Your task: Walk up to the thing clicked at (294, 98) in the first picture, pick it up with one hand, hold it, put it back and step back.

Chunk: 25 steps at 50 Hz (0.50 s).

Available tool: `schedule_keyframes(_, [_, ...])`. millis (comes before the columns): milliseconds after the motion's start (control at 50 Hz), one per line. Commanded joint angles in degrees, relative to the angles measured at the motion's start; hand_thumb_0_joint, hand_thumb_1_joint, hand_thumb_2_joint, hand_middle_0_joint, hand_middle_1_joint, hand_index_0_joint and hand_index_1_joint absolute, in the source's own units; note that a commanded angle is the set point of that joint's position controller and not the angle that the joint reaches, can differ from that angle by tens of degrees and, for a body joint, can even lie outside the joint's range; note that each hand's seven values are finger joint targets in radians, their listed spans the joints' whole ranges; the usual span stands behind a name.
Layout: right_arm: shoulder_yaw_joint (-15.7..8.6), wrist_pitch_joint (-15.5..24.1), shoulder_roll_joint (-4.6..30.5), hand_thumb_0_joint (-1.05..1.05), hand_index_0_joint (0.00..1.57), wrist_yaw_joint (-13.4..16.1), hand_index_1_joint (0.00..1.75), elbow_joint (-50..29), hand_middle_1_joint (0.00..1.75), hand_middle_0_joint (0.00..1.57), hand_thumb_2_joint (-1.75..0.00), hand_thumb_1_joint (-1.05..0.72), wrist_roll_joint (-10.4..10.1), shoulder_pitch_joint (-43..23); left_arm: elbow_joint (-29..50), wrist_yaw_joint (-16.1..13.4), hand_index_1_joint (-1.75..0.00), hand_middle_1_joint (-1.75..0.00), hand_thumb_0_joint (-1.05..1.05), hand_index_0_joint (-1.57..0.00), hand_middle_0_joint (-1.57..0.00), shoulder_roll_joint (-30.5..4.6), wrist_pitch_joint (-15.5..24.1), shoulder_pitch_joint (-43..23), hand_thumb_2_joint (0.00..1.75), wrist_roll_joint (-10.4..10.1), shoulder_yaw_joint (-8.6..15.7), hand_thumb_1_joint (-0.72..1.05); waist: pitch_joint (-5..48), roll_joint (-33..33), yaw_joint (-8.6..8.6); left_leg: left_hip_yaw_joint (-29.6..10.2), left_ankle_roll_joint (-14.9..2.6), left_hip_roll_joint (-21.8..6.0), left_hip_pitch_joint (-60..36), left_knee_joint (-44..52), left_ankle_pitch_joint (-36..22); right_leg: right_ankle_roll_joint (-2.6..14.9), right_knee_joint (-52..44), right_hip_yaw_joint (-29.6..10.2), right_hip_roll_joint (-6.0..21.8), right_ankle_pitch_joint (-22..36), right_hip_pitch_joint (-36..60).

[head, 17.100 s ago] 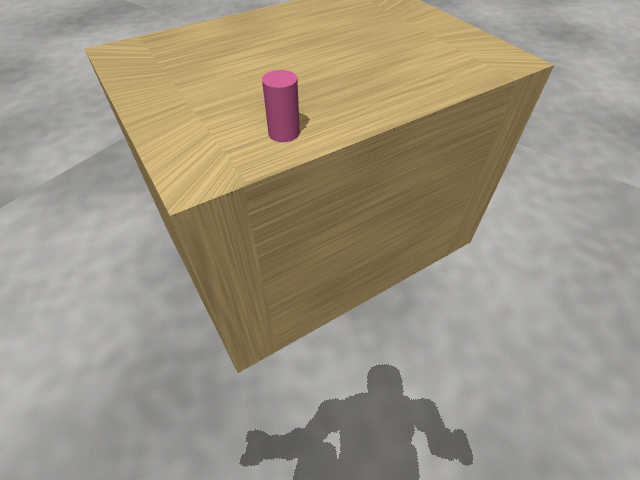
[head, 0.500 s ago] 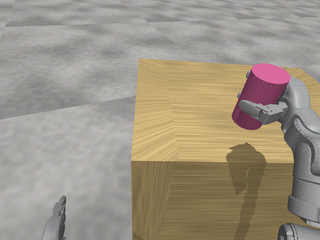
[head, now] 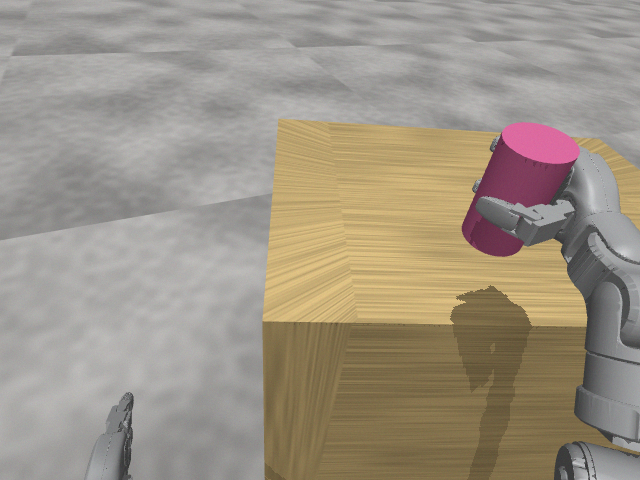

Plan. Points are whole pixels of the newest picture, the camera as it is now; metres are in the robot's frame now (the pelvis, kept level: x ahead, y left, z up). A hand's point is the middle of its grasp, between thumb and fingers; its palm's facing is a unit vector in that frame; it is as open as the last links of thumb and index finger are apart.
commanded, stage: hold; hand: right
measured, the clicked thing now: (513, 193) +0.33 -0.17 +0.27
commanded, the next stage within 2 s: crouch in 1.02 s
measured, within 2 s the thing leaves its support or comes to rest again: neither
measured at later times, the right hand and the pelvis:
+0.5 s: hand (510, 190) +0.33 -0.17 +0.27, palm faces +0.07 +1.00 -0.03, open 9.9 cm; pelvis +0.00 +0.00 +0.00, yaw +0 degrees
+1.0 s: hand (508, 186) +0.33 -0.17 +0.27, palm faces +0.06 +1.00 -0.03, open 9.8 cm; pelvis +0.00 +0.00 +0.00, yaw +0 degrees
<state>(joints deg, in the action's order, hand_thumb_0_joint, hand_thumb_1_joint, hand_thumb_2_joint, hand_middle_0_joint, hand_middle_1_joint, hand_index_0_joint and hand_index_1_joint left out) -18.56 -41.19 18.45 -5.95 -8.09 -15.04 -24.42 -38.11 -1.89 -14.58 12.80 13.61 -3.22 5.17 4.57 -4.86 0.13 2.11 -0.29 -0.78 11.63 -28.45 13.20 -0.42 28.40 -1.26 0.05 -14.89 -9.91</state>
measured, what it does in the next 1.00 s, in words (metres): stands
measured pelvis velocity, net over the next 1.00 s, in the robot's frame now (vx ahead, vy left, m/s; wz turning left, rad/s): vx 0.00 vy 0.00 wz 0.00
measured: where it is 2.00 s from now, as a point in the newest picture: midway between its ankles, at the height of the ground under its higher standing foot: outside the picture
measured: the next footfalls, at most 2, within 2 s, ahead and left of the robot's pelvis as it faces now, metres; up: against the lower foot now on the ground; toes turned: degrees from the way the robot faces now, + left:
none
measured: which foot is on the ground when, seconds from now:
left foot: down 0.00-1.00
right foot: down 0.00-1.00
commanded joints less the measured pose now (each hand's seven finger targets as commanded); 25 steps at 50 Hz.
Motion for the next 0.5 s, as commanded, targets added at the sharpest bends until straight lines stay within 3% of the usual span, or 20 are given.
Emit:
schedule_keyframes(0, [-3.1,4.3,11.4,0.0,1.33,0.5,1.43,-12.5,1.43,1.28,-1.31,-0.18,-0.9,-26.4,11.5,-0.3,-0.05,-0.05,0.0,-0.05,-0.05,-6.5,3.8,-10.7,0.04,0.0,2.1,-0.54,9.2,4.2,0.32,1.3,0.38,0.7,-1.3,5.2,-6.4,1.61,-3.9,0.4,-0.9,7.2,2.6])
schedule_keyframes(20, [-4.3,4.2,12.8,0.0,1.33,0.9,1.43,-11.5,1.43,1.28,-1.3,-0.18,-0.5,-26.4,10.6,-0.6,-0.05,-0.05,0.0,-0.05,-0.05,-7.3,3.7,-10.1,0.05,0.2,3.0,-0.55,9.1,4.0,0.19,1.2,0.33,0.7,-0.8,5.2,-5.6,1.69,-4.1,0.3,-0.9,6.3,2.7])
schedule_keyframes(40, [-4.4,4.2,12.9,0.0,1.34,1.1,1.44,-11.7,1.44,1.29,-1.31,-0.19,-0.9,-26.8,10.4,-0.4,-0.05,-0.05,0.0,-0.05,-0.05,-6.6,3.8,-10.1,0.05,0.1,1.8,-0.55,7.1,4.4,0.38,1.3,0.35,0.8,-0.3,5.7,-3.4,1.74,-4.4,0.3,-0.9,4.2,1.5])
schedule_keyframes(80, [-3.5,4.3,11.7,0.0,1.33,1.2,1.44,-10.5,1.44,1.28,-1.31,-0.18,-0.5,-26.5,10.9,-0.4,-0.05,-0.05,0.0,-0.05,-0.05,-5.4,4.1,-10.3,0.05,0.1,1.3,-0.55,8.1,4.1,0.28,1.3,0.44,0.7,-0.4,5.6,-4.0,1.81,-4.4,0.2,-1.0,4.7,1.9])
schedule_keyframes(100, [-4.9,4.2,12.9,0.0,1.33,1.3,1.44,-9.6,1.44,1.28,-1.31,-0.16,-0.7,-25.3,8.4,-0.6,-0.05,-0.05,0.0,-0.05,-0.05,-7.4,3.9,-8.4,0.05,0.2,3.6,-0.55,7.4,4.6,0.06,1.1,0.49,0.7,0.2,5.7,-4.2,2.0,-4.2,0.3,-1.0,4.6,1.9])
schedule_keyframes(120, [-3.4,4.6,11.5,0.0,1.34,1.3,1.45,-11.4,1.45,1.29,-1.31,-0.18,-0.6,-25.4,10.3,-0.3,-0.05,-0.05,0.0,-0.05,-0.05,-6.0,4.2,-10.0,0.05,0.2,1.8,-0.55,8.0,4.7,0.31,1.1,0.52,0.6,-0.4,5.7,-4.3,1.9,-4.2,0.5,-1.2,4.9,1.7])
schedule_keyframes(220, [-5.5,5.1,13.7,0.0,1.34,1.5,1.44,-10.9,1.44,1.29,-1.31,-0.18,-0.5,-24.4,8.7,-0.3,-0.05,-0.05,0.0,-0.05,-0.05,-6.6,4.2,-8.5,0.05,0.2,2.7,-0.55,7.5,3.3,0.52,0.8,0.53,0.4,-0.5,5.9,-3.0,2.01,-4.1,0.6,-1.2,3.4,1.2])
schedule_keyframes(240, [-2.4,5.2,10.5,0.0,1.34,1.3,1.44,-12.8,1.44,1.3,-1.31,-0.18,-0.5,-26.8,13.2,-0.2,-0.05,-0.05,0.0,-0.05,-0.04,-5.7,4.8,-11.0,0.05,0.2,1.3,-0.54,10.2,4.3,-0.39,0.8,0.64,0.5,-1.0,5.5,-5.0,2.0,-3.8,0.6,-1.1,5.4,2.8])
schedule_keyframes(260, [-3.3,5.2,10.9,0.0,1.34,1.4,1.44,-12.0,1.44,1.29,-1.31,-0.18,-0.6,-26.4,9.4,-0.3,-0.05,-0.05,0.0,-0.05,-0.05,-5.4,4.4,-9.2,0.05,0.2,2.0,-0.54,9.4,3.9,0.01,0.8,0.65,0.4,-0.7,5.2,-5.9,1.97,-3.4,0.7,-1.3,6.4,2.3])
schedule_keyframes(280, [-6.0,5.2,14.3,0.0,1.34,1.8,1.44,-12.1,1.44,1.3,-1.31,-0.18,-0.6,-26.1,9.2,-0.7,-0.05,-0.05,0.0,-0.05,-0.05,-7.8,4.2,-8.6,0.05,0.3,3.6,-0.54,9.2,4.6,0.19,0.6,0.68,0.3,-0.7,5.4,-5.9,2.13,-3.2,0.7,-1.3,6.0,2.5])
schedule_keyframes(300, [-6.2,5.2,14.8,0.0,1.34,1.8,1.45,-12.4,1.45,1.29,-1.32,-0.17,-0.4,-24.7,11.0,-0.7,-0.05,-0.05,0.0,-0.05,-0.05,-7.6,4.3,-9.4,0.05,0.3,2.5,-0.55,10.1,4.4,0.72,0.9,0.56,0.3,-1.7,5.2,-6.5,2.02,-3.3,0.6,-1.2,6.7,2.4])
schedule_keyframes(320, [-2.4,5.4,10.6,0.0,1.35,1.4,1.45,-14.4,1.45,1.3,-1.31,-0.19,-0.5,-27.0,11.5,-0.2,-0.05,-0.05,0.0,-0.05,-0.04,-4.6,4.5,-10.3,0.05,0.2,0.2,-0.54,10.5,3.6,0.32,1.0,0.5,0.5,-1.5,4.8,-7.6,1.87,-3.2,0.6,-1.1,7.9,3.0])
schedule_keyframes(340, [-4.7,5.0,12.5,0.0,1.35,1.6,1.46,-10.7,1.46,1.31,-1.32,-0.18,-0.2,-24.8,9.2,-0.7,-0.05,-0.05,0.0,-0.05,-0.04,-6.8,4.1,-8.4,0.05,0.3,2.9,-0.55,8.6,4.5,0.05,1.2,0.48,0.6,-0.6,4.9,-6.5,1.85,-3.4,0.4,-0.9,7.0,2.4])
schedule_keyframes(360, [-4.6,4.8,12.7,0.0,1.35,1.6,1.45,-10.8,1.45,1.3,-1.31,-0.17,-0.6,-23.9,11.7,-0.8,-0.05,-0.05,0.0,-0.05,-0.04,-8.1,4.2,-10.2,0.05,0.2,3.1,-0.55,8.2,5.2,0.24,1.1,0.55,0.6,-0.8,5.5,-4.8,1.92,-3.8,0.4,-1.0,5.4,2.2])
schedule_keyframes(380, [-2.6,4.8,10.7,0.0,1.34,1.2,1.44,-11.8,1.44,1.29,-1.3,-0.17,-0.6,-25.5,11.5,-0.7,-0.05,-0.05,0.0,-0.05,-0.04,-6.7,4.4,-10.2,0.05,0.2,1.8,-0.55,8.0,4.3,-0.09,1.0,0.55,0.5,-0.6,5.5,-4.6,1.93,-3.9,0.4,-1.0,4.8,2.2])
schedule_keyframes(400, [-4.1,4.7,12.4,0.0,1.35,1.4,1.45,-11.0,1.45,1.31,-1.31,-0.2,-0.5,-25.3,9.5,-0.8,-0.05,-0.05,0.0,-0.05,-0.04,-6.9,4.2,-9.9,0.05,0.3,2.2,-0.55,7.1,4.2,0.46,1.1,0.51,0.7,-0.3,5.7,-3.8,1.99,-4.1,0.3,-0.9,4.2,1.7])
schedule_keyframes(420, [-3.4,4.9,12.1,0.0,1.35,1.3,1.45,-12.2,1.45,1.31,-1.31,-0.19,-0.4,-26.7,10.5,-0.6,-0.05,-0.05,0.0,-0.05,-0.04,-6.3,4.4,-11.0,0.05,0.3,1.5,-0.55,7.8,3.7,0.19,1.1,0.48,0.7,-0.4,5.6,-3.2,1.85,-4.3,0.3,-1.0,3.7,1.8])
schedule_keyframes(440, [-4.8,4.8,13.3,0.0,1.34,1.4,1.44,-9.7,1.44,1.29,-1.3,-0.18,-0.5,-25.4,9.5,-0.9,-0.05,-0.05,0.0,-0.05,-0.04,-6.6,4.3,-9.4,0.05,0.3,1.8,-0.55,7.1,4.7,0.33,1.2,0.47,0.7,-0.3,5.7,-3.5,1.96,-4.1,0.2,-0.9,4.1,1.5])
schedule_keyframes(460, [-3.0,5.0,11.4,0.0,1.34,1.1,1.44,-11.6,1.44,1.3,-1.3,-0.2,-0.6,-26.2,9.9,-0.5,-0.05,-0.05,0.0,-0.05,-0.04,-4.8,4.5,-11.0,0.05,0.2,0.1,-0.54,7.6,4.2,0.69,1.2,0.5,0.8,-0.5,5.5,-3.8,1.8,-4.1,0.3,-1.0,4.5,1.2])
schedule_keyframes(480, [-4.2,4.9,12.8,0.0,1.33,1.1,1.43,-10.4,1.43,1.29,-1.3,-0.19,-0.4,-25.4,9.7,-0.8,-0.05,-0.05,0.0,-0.05,-0.05,-6.4,4.5,-9.8,0.05,0.3,2.1,-0.55,8.3,4.0,0.21,1.0,0.53,0.6,-0.5,5.4,-4.2,1.9,-4.0,0.4,-1.0,4.6,1.7])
